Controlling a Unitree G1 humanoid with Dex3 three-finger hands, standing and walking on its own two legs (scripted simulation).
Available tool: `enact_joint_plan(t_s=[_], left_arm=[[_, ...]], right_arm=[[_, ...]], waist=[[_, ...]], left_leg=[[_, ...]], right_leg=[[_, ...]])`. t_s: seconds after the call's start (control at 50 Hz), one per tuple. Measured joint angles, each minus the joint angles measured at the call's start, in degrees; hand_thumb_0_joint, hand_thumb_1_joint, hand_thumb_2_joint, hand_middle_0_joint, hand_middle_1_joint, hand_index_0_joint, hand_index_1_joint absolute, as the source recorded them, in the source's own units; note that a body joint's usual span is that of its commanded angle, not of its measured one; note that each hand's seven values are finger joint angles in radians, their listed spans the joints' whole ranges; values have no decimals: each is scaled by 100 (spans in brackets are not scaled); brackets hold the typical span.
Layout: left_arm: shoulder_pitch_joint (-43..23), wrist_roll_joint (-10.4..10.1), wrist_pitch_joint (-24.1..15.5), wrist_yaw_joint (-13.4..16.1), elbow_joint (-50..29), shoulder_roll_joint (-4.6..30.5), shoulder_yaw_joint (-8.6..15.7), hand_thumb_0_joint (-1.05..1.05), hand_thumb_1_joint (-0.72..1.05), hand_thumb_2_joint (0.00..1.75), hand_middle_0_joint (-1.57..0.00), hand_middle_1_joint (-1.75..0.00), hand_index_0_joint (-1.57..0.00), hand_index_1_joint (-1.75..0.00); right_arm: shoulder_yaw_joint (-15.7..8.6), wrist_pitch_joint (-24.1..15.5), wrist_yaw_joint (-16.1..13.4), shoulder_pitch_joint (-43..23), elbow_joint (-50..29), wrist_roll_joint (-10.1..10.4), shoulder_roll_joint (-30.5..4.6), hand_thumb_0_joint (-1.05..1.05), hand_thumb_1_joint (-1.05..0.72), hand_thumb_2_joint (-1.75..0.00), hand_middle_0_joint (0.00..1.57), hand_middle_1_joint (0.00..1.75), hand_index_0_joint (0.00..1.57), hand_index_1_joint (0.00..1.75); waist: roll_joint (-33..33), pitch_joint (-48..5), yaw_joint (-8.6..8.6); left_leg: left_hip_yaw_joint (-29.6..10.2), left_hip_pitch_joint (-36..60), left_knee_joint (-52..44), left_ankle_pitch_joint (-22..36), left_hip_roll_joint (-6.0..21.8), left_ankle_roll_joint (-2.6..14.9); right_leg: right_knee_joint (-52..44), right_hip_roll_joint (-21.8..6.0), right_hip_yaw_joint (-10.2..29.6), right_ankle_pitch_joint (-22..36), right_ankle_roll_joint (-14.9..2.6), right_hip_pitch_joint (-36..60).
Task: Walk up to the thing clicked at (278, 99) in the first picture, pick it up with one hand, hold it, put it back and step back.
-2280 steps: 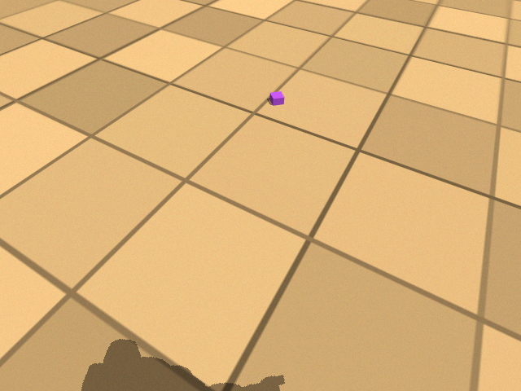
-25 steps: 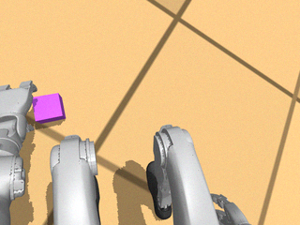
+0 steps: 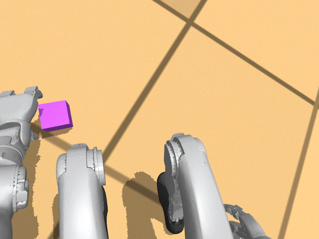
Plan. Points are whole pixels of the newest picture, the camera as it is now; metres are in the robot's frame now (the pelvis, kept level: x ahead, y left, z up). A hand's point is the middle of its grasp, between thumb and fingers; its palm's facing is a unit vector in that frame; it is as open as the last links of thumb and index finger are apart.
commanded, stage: rise first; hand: left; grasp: from above
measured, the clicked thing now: (56, 116) +0.45 +0.27 -0.30
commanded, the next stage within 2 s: approach in 0.46 s
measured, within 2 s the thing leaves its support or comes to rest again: neither
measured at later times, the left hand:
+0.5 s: hand (28, 121) +0.40 +0.30 -0.18, palm faces -0.43 -0.09 -0.90, open 12.4 cm
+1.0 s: hand (58, 101) +0.46 +0.23 -0.19, palm faces -0.37 -0.08 -0.92, open 13.0 cm
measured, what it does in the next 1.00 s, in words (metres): stands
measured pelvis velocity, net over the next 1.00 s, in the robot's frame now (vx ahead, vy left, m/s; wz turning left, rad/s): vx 0.00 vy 0.00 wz -0.02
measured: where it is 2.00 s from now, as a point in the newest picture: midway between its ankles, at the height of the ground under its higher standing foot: (136, 219)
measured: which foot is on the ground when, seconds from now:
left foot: down 0.00-1.00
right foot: down 0.00-1.00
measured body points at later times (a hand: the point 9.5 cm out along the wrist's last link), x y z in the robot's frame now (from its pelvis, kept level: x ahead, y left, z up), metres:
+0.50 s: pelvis +0.00 +0.00 +0.00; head +0.22 +0.07 +0.39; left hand +0.42 +0.30 -0.13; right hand +0.07 -0.27 -0.11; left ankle +0.08 +0.13 -0.29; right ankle +0.10 -0.12 -0.29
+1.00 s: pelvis +0.00 +0.00 -0.01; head +0.24 +0.07 +0.37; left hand +0.48 +0.24 -0.14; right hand +0.05 -0.27 -0.11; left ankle +0.08 +0.13 -0.29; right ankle +0.10 -0.12 -0.29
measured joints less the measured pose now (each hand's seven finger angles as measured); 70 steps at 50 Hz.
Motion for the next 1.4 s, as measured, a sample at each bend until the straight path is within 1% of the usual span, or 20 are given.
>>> enact_joint_plan(t_s=[0.16, 0.36, 0.4, 0.48, 0.6, 0.66, 0.74, 0.8, 0.88, 0.94, 1.02, 1.06, 1.12, 1.18, 1.24, 1.28, 1.3, 1.32, 1.36, 1.4], left_arm=[[-82, -14, -4, -38, 147, 33, -132, 0, -25, 77, -37, -72, -35, -74], [-1, 94, -54, 44, 58, 32, -6, 0, -24, 76, -38, -71, -36, -72], [56, 92, -41, 71, -30, 8, 13, 0, -24, 76, -38, -71, -36, -72], [-8, 98, 12, 122, 125, -11, -90, 0, -24, 77, -37, -71, -36, -72], [-124, 6, 16, 82, 282, 40, -38, 0, -25, 77, -37, -71, -35, -73], [-172, -6, -11, 36, 320, 63, -115, 0, -26, 78, -36, -73, -34, -74], [-250, 38, -58, 15, 303, 58, -255, 0, -28, 79, -34, -76, -33, -77], [-469, 77, -45, 117, 486, 7, -519, 0, -29, 80, -33, -78, -32, -79], [-766, 173, 17, 329, 724, -70, -596, 0, -31, 81, -31, -80, -30, -80], [-921, 280, 137, 524, 849, -111, -416, 0, -32, 82, -30, -81, -29, -81], [-978, 264, 407, 651, 891, -151, -170, 0, -33, 84, -29, -81, -28, -82], [-946, 186, 522, 648, 866, -158, -56, 0, -34, 84, -28, -81, -27, -82], [-863, -8, 651, 545, 853, -126, 40, 0, -35, 85, -27, -82, -26, -83], [-778, -237, 675, 331, 858, -42, 74, 0, -36, 85, -25, -83, -25, -84], [-698, -414, 573, 75, 838, 92, 79, 0, -38, 86, -23, -84, -23, -85], [-633, -455, 434, -72, 810, 193, 88, 0, -39, 86, -22, -86, -22, -86], [-602, -465, 364, -133, 774, 228, 34, 0, -40, 86, -22, -86, -22, -86], [-586, -466, 289, -176, 745, 246, -81, 0, -40, 87, -21, -87, -21, -87], [-565, -387, 97, -206, 656, 245, -273, 0, -41, 87, -21, -88, -20, -88], [-515, -256, -111, -108, 562, 234, -315, 0, -42, 87, -20, -89, -20, -89]], right_arm=[[32, -31, -24, 35, 34, -4, 10, 0, -91, -90, 20, 30, 20, 30], [61, -46, 6, 69, 47, -33, 42, 0, -90, -90, 20, 30, 20, 30], [42, -33, 10, 83, 49, -28, 49, 0, -90, -90, 20, 30, 20, 30], [38, -37, 29, 68, 78, -34, 57, 0, -90, -90, 20, 30, 20, 30], [80, -117, 47, 7, 43, -62, 32, 0, -90, -90, 20, 30, 20, 30], [93, -127, 51, 10, 50, -77, 22, 0, -90, -90, 20, 30, 20, 30], [100, -146, 42, 35, 71, -103, 22, 0, -91, -90, 20, 30, 20, 30], [138, -174, 58, 52, 113, -149, 31, 0, -91, -89, 20, 30, 20, 30], [205, -222, 82, 51, 84, -198, 37, 0, -90, -89, 20, 30, 20, 30], [252, -236, 132, 54, 28, -235, 19, 0, -90, -89, 20, 30, 20, 30], [290, -214, 239, 98, -40, -254, -24, 0, -91, -89, 20, 30, 20, 30], [317, -186, 292, 123, -58, -233, -52, 0, -91, -89, 20, 30, 20, 30], [333, -160, 358, 154, -72, -190, -80, 0, -91, -89, 20, 30, 20, 30], [328, -169, 384, 175, -80, -169, -84, 0, -91, -89, 20, 30, 20, 30], [319, -204, 385, 186, -103, -169, -68, 0, -91, -89, 20, 30, 20, 30], [312, -224, 371, 197, -114, -177, -57, 0, -91, -89, 20, 30, 20, 30], [301, -235, 361, 211, -116, -179, -54, 0, -91, -89, 20, 30, 20, 30], [293, -246, 351, 226, -106, -184, -51, 0, -91, -89, 20, 30, 20, 30], [304, -266, 336, 237, -56, -197, -54, 0, -91, -89, 20, 30, 20, 30], [334, -274, 319, 230, -32, -215, -64, 0, -91, -89, 20, 30, 20, 30]], waist=[[-14, -26, -24], [-31, 12, -74], [-12, -20, -69], [2, -73, -62], [20, 9, -66], [-2, 29, -70], [-41, 44, -100], [-96, 36, -173], [-104, 46, -345], [-57, 75, -487], [55, 125, -604], [119, 149, -606], [186, 200, -573], [208, 282, -518], [160, 399, -469], [102, 457, -442], [69, 477, -425], [29, 490, -404], [-55, 504, -350], [-114, 494, -323]], left_leg=[[1, -21, 2, 26, -10, 14], [-13, -47, 52, 11, -29, 21], [-9, -58, 51, 7, -36, 19], [20, -49, 32, 1, -30, 19], [-1, -46, 26, 27, -17, 24], [-4, -63, 40, 32, -18, 24], [-21, -92, 75, 31, -34, 12], [-26, -106, 100, 24, -47, -4], [-76, -149, 134, 10, -51, -25], [-109, -174, 151, -15, -35, -32], [-105, -174, 141, -59, 12, -29], [-100, -159, 134, -84, 46, -20], [-76, -128, 130, -105, 88, 8], [-51, -115, 138, -91, 97, 37], [-45, -111, 165, -53, 73, 37], [-62, -127, 201, -31, 45, 24], [-72, -138, 220, -21, 26, 9], [-82, -148, 240, -15, 10, -7], [-115, -160, 287, -19, -16, -30], [-168, -171, 339, -42, -39, -44]], right_leg=[[-10, -5, 0, 15, 7, 0], [23, -16, -11, -14, 22, 5], [26, -23, -9, -25, 17, -2], [30, -23, 17, -33, 12, -13], [8, -5, 0, 16, 27, -19], [21, -3, -2, 22, 29, -36], [48, -13, -16, 11, 26, -48], [79, -22, -20, -4, 8, -60], [89, -18, -64, -4, -9, -95], [83, 2, -92, 0, -8, -127], [65, 41, -86, 4, -1, -167], [55, 70, -79, 12, 7, -181], [55, 105, -57, 28, 19, -192], [77, 113, -36, 47, 26, -196], [118, 96, -30, 63, 24, -184], [152, 76, -44, 63, 20, -178], [170, 63, -52, 58, 18, -175], [189, 52, -59, 50, 17, -170], [218, 38, -85, 30, 15, -150], [235, 27, -131, -1, 9, -122]])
